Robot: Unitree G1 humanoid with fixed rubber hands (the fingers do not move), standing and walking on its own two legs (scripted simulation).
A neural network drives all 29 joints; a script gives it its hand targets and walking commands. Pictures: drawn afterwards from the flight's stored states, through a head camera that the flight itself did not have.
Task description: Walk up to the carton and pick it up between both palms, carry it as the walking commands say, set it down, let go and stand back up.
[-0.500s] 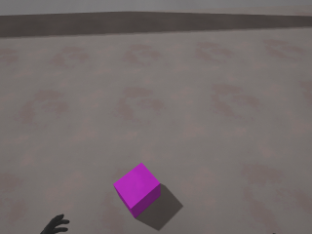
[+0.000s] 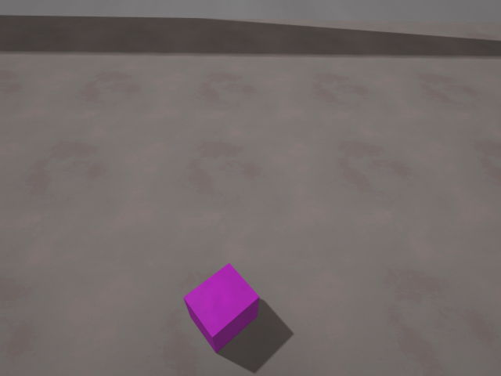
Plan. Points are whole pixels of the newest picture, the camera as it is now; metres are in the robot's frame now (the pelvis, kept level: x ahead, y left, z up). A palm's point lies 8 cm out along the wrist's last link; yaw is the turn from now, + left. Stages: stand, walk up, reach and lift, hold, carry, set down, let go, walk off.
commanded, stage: walk up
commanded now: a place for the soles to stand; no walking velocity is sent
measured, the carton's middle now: (222, 307) +0.48 +0.12 -0.68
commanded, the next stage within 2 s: none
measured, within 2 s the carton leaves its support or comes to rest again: neither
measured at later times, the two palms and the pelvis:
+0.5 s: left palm out of the picture +0.10 +0.29 -0.10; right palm out of the picture +0.07 -0.34 -0.11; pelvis +0.01 -0.03 -0.01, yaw +5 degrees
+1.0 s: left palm out of the picture +0.08 +0.19 -0.11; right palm (449, 266) +0.36 -0.39 -0.09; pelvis +0.15 -0.12 -0.03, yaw +24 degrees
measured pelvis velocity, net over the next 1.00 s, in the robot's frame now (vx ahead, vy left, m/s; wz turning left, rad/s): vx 0.15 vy -0.12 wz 0.41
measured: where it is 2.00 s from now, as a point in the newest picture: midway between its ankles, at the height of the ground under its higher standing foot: outside the picture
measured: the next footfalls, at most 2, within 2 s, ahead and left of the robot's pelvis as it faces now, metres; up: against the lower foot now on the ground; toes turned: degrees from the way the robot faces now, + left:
right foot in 0.64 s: +0.14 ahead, -0.20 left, +0.00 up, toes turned +7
left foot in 1.02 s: +0.22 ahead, +0.03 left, +0.00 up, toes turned +28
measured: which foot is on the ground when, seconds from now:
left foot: down 0.00-0.64, up 0.66-1.00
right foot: down 0.00-0.42, up 0.44-0.62, down 0.64-1.00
